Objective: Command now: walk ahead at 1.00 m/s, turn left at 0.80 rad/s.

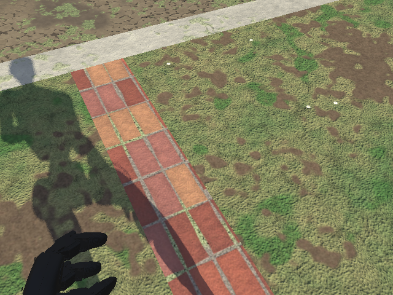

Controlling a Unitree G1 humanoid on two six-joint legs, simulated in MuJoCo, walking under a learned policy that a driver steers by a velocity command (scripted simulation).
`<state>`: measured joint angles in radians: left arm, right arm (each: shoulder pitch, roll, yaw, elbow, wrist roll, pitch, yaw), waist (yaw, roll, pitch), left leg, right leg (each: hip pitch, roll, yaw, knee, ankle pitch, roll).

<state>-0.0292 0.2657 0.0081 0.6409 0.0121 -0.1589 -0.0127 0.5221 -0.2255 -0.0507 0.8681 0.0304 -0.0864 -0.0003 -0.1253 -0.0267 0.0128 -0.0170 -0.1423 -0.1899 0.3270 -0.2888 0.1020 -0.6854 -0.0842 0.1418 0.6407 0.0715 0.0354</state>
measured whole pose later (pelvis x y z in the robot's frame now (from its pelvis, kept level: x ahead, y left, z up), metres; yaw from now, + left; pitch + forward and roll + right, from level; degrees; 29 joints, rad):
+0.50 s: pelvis +0.42 +0.01 -0.03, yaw +28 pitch +0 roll -4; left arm 0.44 0.33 0.09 0.86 0.00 -0.09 0.00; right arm 0.05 -0.32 -0.06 0.58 0.03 -0.02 0.06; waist 0.11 0.02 0.05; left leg -0.82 0.12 0.04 0.89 0.03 0.09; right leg 0.22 0.01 -0.27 0.23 -0.42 0.07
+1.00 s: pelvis +0.80 +0.27 -0.02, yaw +45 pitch +1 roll -1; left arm 0.03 0.26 0.02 0.63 -0.02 -0.13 -0.04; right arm 0.45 -0.24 -0.04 0.80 0.02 -0.09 0.00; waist -0.10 -0.03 0.03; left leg 0.18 -0.09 -0.11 0.24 -0.43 0.11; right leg -0.69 -0.07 0.00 0.49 0.22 -0.01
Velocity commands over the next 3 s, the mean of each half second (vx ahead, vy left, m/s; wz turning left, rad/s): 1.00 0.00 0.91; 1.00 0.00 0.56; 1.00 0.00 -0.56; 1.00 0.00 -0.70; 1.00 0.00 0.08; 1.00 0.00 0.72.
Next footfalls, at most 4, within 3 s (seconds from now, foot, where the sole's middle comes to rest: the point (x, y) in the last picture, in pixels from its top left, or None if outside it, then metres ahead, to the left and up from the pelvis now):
0.12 right None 0.34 -0.17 -0.78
0.60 left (118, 268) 0.64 0.21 -0.78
1.08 right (75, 167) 1.11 0.40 -0.78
1.52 left None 1.31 0.82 -0.78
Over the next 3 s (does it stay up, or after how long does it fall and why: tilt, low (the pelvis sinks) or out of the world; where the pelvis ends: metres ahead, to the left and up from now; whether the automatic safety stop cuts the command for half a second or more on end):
stays up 1.74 0.72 -0.02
